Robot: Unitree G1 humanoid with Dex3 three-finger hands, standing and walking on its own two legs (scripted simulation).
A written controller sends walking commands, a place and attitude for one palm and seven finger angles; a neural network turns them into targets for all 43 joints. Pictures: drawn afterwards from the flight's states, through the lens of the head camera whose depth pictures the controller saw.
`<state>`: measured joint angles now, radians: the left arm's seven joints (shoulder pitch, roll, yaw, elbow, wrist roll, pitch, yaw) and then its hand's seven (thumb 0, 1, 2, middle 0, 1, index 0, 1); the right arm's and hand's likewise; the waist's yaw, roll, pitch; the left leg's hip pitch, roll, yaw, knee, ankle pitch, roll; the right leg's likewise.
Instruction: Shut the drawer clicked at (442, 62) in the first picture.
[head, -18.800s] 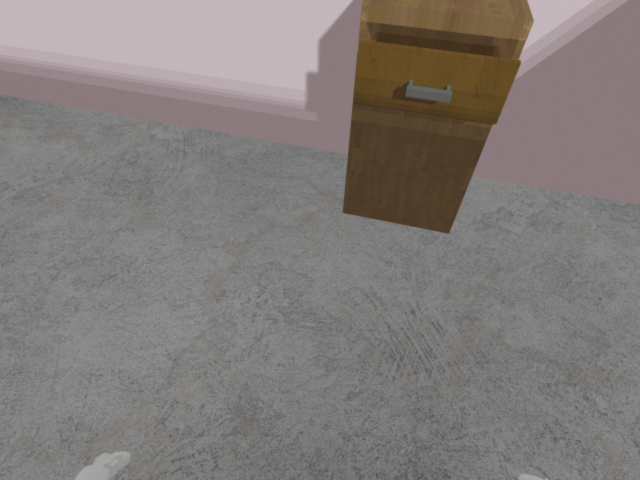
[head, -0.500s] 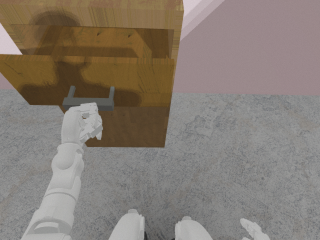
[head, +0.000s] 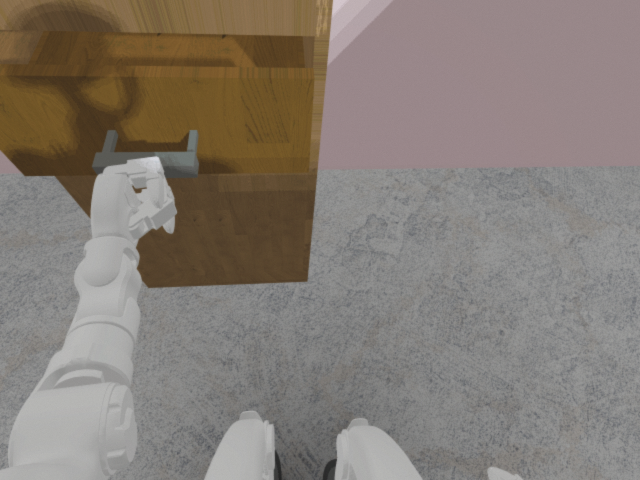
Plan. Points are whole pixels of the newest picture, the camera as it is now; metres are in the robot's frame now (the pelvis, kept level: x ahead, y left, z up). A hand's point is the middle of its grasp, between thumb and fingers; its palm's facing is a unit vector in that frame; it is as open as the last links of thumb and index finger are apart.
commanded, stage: push the drawer shut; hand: left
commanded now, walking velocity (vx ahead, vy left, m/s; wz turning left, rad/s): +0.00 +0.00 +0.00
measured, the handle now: (150, 151) +0.53 +0.22 +0.05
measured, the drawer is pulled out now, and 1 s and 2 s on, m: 0.08 0.00 0.00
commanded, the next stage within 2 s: pull the fist back off the drawer in 0.92 s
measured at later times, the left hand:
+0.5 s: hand (172, 162) +0.51 +0.19 +0.04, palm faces +0.05 -1.00 -0.02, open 3.3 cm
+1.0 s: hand (168, 153) +0.53 +0.20 +0.04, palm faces +0.06 -1.00 -0.03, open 3.1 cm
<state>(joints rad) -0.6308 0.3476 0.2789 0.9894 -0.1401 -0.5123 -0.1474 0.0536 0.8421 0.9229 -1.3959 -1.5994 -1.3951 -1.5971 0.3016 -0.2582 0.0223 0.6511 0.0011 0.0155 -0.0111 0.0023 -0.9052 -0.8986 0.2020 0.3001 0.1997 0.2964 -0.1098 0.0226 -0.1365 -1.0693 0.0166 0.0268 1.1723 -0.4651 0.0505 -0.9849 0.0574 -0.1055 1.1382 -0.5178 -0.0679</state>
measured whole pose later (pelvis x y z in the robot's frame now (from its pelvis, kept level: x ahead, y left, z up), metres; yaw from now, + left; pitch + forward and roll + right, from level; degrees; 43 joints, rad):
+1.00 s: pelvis -0.01 +0.02 -0.02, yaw +0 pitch +27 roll -6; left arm -1.04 0.53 0.33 1.31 -0.03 -0.48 -0.11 0.01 0.66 0.97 -1.40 -1.60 -1.39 -1.60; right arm 0.37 -0.27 0.06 0.67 -0.05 0.03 0.01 0.00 -0.90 -0.90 0.20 0.30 0.20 0.30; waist -0.22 0.04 -0.12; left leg -1.27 0.01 -0.02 1.25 -0.46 0.07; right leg -1.15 0.06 -0.15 1.17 -0.50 -0.05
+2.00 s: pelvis +0.04 +0.03 +0.02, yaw -2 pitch +22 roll -4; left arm -0.50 0.32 0.28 0.73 -0.17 -0.43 -0.14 0.01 0.90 0.90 -1.39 -1.60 -1.39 -1.60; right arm 0.35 -0.25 0.01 0.58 0.01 0.11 0.04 0.00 -0.91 -0.90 0.20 0.30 0.20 0.30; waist -0.10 0.05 -0.15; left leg -0.97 0.02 0.05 1.08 -0.49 0.08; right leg -0.88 0.08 -0.06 1.00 -0.50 -0.03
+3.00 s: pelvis +0.04 +0.00 +0.10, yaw +1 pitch -4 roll -1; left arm 0.51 0.34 0.25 -0.42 -0.10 -0.07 0.10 0.01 0.89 0.90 -1.40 -1.60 -1.40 -1.60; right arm 0.20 -0.24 0.03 0.59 0.01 -0.05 -0.06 0.01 -0.90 -0.90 0.20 0.30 0.20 0.30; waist 0.06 0.08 0.00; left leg -0.14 -0.02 0.04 0.43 -0.23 0.05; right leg -0.05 0.06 -0.04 0.37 -0.25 -0.05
